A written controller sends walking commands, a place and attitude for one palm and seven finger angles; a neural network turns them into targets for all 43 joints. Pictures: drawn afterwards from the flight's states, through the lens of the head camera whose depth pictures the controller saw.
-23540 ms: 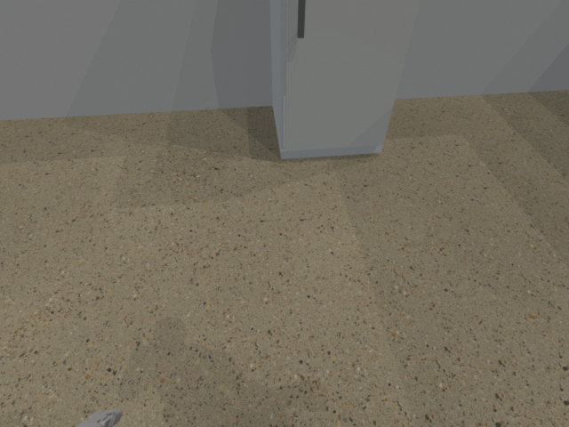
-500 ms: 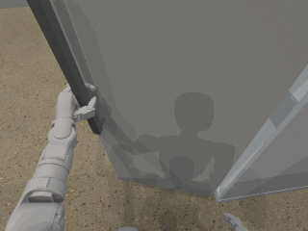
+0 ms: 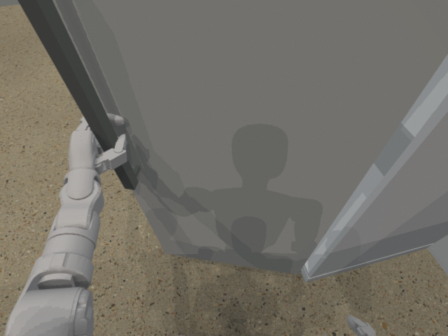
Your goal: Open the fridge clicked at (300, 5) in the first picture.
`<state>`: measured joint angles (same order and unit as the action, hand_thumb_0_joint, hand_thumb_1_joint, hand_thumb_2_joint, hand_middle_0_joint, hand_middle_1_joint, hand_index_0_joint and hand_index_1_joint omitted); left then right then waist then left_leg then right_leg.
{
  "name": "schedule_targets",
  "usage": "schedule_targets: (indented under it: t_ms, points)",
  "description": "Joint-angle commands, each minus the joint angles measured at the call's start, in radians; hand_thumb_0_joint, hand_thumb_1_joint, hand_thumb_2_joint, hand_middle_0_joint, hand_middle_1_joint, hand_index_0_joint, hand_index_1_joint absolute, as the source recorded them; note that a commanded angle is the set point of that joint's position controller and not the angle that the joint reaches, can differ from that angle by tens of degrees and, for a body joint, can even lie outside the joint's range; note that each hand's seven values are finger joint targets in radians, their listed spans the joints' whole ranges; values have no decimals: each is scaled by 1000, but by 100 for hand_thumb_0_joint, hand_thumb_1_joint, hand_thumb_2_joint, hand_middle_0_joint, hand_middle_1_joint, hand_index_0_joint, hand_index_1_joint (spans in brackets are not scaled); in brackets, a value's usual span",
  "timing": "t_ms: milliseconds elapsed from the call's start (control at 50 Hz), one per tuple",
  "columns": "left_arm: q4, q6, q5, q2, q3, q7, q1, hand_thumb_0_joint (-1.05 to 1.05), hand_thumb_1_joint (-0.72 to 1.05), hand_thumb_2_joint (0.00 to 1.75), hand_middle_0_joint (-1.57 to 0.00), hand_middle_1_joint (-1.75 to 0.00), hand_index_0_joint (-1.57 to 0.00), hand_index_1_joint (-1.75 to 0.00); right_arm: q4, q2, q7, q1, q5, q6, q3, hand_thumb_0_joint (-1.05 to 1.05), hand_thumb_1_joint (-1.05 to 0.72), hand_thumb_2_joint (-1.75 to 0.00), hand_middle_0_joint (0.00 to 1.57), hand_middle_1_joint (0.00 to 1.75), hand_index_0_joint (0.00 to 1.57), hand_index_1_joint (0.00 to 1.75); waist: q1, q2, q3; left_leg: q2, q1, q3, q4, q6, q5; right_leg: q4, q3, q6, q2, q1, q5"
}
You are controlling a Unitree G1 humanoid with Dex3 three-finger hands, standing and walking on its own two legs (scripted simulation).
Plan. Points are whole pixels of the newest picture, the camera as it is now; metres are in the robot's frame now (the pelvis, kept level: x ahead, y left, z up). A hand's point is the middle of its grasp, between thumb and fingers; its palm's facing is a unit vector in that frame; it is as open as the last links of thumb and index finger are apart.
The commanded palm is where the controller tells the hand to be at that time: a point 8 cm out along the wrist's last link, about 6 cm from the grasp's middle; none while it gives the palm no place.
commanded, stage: stop walking and hold the door back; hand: left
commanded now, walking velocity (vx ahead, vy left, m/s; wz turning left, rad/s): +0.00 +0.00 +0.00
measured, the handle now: (97, 99) +0.45 +0.24 +0.18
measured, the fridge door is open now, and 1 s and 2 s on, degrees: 66 68 67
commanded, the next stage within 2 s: loosen the grip on the handle in 0.52 s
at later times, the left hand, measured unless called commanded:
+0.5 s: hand (116, 158) +0.39 +0.21 +0.09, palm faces +0.22 -0.96 -0.19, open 5.8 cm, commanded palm +0.37 +0.25 +0.09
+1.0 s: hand (115, 157) +0.40 +0.22 +0.08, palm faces +0.23 -0.96 -0.17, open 11.8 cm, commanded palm +0.36 +0.27 +0.09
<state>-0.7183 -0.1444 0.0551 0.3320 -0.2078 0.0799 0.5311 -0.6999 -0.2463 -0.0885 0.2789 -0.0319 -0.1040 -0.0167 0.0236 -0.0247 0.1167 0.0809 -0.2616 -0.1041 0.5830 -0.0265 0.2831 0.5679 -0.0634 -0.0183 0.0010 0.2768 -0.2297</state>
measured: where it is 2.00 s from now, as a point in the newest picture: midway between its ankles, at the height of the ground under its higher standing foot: outside the picture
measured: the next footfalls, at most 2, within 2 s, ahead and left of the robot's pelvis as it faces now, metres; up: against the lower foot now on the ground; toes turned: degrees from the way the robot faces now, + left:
none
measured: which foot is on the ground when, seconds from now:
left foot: down 0.00-1.00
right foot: down 0.00-1.00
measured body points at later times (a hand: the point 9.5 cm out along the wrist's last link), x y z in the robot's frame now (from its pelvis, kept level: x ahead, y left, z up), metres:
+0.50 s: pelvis +0.00 +0.02 +0.01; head +0.02 +0.02 +0.46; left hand +0.38 +0.26 +0.10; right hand +0.15 -0.22 -0.10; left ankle +0.02 +0.14 -0.73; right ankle +0.03 -0.10 -0.73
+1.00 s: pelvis -0.02 +0.01 +0.00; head +0.01 +0.01 +0.45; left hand +0.38 +0.27 +0.10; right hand +0.07 -0.27 -0.10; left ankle +0.02 +0.13 -0.73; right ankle +0.03 -0.10 -0.73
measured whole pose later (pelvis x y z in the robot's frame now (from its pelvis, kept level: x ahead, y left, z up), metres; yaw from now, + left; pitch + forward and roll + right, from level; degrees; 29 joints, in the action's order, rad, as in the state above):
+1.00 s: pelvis -0.02 +0.01 +0.00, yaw +0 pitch +4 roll +1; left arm -0.85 -0.23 0.03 0.35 -0.25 0.05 0.56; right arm -0.70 -0.29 -0.05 0.31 -0.04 -0.13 0.00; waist 0.05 0.02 -0.01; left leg 0.04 -0.41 -0.08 0.59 0.00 0.26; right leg 0.61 -0.04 -0.02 0.01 0.44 -0.24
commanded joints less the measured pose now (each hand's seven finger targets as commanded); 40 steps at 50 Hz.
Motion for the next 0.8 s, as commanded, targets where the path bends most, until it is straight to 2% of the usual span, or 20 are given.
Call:
schedule_targets:
  t_ms: [0,20,40,60,100,120,160,200,240,360,580,600,620,640,660,680,700,720,760,780]
  points:
    - [297,-75,-25,253,-59,10,286,0,90,90,-45,-140,-45,-140,130,-141,-10,-38,-7,-28,55,0,-90,-90,20,30,20,30,-4,106,-435,1,-18,39,13,-5,-140,-63,209,-55,218,-325,647]
    - [315,-70,-19,211,-20,7,302,0,90,90,-45,-140,-45,-140,136,-130,-9,-59,-9,-22,49,0,-90,-90,20,30,20,30,-13,170,-423,-13,-56,54,35,-2,-28,-70,238,-68,238,-342,673]
    - [291,-62,-14,262,-74,15,261,0,90,90,-45,-140,-45,-140,125,-134,-17,-67,-8,-16,50,0,-90,-90,20,30,20,30,-16,171,-398,-17,-68,62,26,4,18,-83,252,-73,245,-336,696]
    - [305,-64,-18,248,-71,13,254,0,90,90,-45,-140,-45,-140,130,-126,-17,-66,-3,-12,42,0,-90,-90,20,30,20,30,-25,182,-399,-17,-78,72,-1,10,55,-82,236,-69,249,-344,674]
    - [312,-68,-16,225,-57,12,283,0,90,90,-45,-140,-45,-140,125,-122,-23,-80,3,-11,36,0,-90,-90,20,30,20,30,-21,176,-393,-8,1,72,-75,16,-41,-76,197,-44,219,-272,560]
    - [306,-70,-14,204,-39,12,295,0,90,90,-45,-140,-45,-140,119,-121,-26,-83,6,-11,34,0,-90,-90,20,30,20,30,-16,151,-393,8,68,74,-113,23,-158,-74,164,-21,187,-215,461]
    - [304,-78,-18,202,-36,15,297,0,90,90,-45,-140,-45,-140,116,-136,-30,-89,11,-10,36,0,-90,-90,20,30,20,30,-19,5,-397,86,186,112,-141,51,-401,-43,89,21,106,-111,316]
    - [316,-89,-23,169,-5,14,295,0,90,90,-45,-140,-45,-140,125,-130,-25,-106,12,-6,30,0,-90,-90,20,30,20,30,-20,-62,-390,120,175,152,-142,73,-417,-36,62,32,69,-88,202]
    - [318,-87,-19,111,54,10,307,0,90,90,-45,-140,-45,-140,128,-129,-24,-106,8,-5,31,0,-90,-90,20,30,20,30,-16,-75,-362,112,154,142,-154,69,-383,-48,61,27,62,-89,176]
    - [285,-80,-19,105,71,17,332,0,90,90,-45,-140,-45,-140,128,-132,-27,-95,9,-3,32,0,-90,-90,20,30,20,30,-14,-42,-361,83,118,105,-150,43,-289,-79,90,18,76,-98,211]
    - [194,-77,-14,103,84,21,381,0,90,90,-45,-140,-45,-140,107,-137,-35,-74,4,-2,36,0,-90,-90,20,30,20,30,-12,20,-365,63,113,88,-144,38,-211,-126,115,16,91,-79,163]
    - [322,-100,-146,807,-460,25,827,0,90,90,-45,-140,-45,-140,137,-187,-2,-13,33,-14,141,0,-90,-90,20,30,20,30,-74,227,-275,65,54,56,-115,69,-181,-207,176,9,86,-61,240]
    - [-42,1,-131,229,-46,-53,641,0,78,84,-45,-140,-45,-140,136,-140,14,-79,16,-70,69,0,-90,-90,20,30,20,30,60,250,-567,-81,41,35,-195,68,-382,-29,41,-24,11,-202,465]
    - [20,3,-69,299,-163,-61,494,0,66,78,-45,-140,-45,-140,106,-187,14,26,-12,-80,100,0,-90,-90,20,30,20,30,-11,128,-576,-62,119,40,-138,28,-445,-25,5,-27,25,-164,408]
    - [22,-7,-43,97,-56,-86,361,0,54,73,-45,-140,-45,-140,100,-152,19,16,-9,-71,81,0,-90,-90,20,30,20,30,5,104,-489,-54,100,62,-105,19,-433,-40,-5,-6,21,-61,329]
    - [70,-43,-6,206,-147,-78,416,0,42,67,-45,-140,-45,-140,89,-176,23,-12,-5,-67,77,0,-90,-90,20,30,20,30,-21,-34,-472,-61,126,51,-96,22,-321,-70,21,-4,21,-16,239]
    - [74,-66,-2,247,-172,-67,407,0,30,61,-45,-140,-45,-140,93,-167,27,-31,6,-68,74,0,-90,-90,20,30,20,30,-28,-85,-442,-74,97,45,-94,28,-206,-85,35,-8,22,-8,166]
    - [97,-93,-11,232,-136,-54,424,0,17,55,-45,-140,-45,-140,102,-155,34,-39,9,-69,66,0,-90,-90,20,30,20,30,-22,-121,-406,-80,61,45,-99,32,-115,-95,39,-12,21,16,87]
    - [88,-129,-55,195,-63,-36,428,0,-7,43,-45,-140,-45,-140,123,-154,46,-35,10,-71,62,0,-90,-90,20,30,20,30,3,-21,-354,-72,-9,52,-98,49,-17,-97,39,-9,19,64,-12]
    - [80,-142,-72,204,-45,-30,429,0,-19,37,-45,-140,-45,-140,131,-156,49,-35,6,-73,63,0,-90,-90,20,30,20,30,5,15,-332,-72,-47,54,-100,53,45,-102,46,-6,18,94,-85]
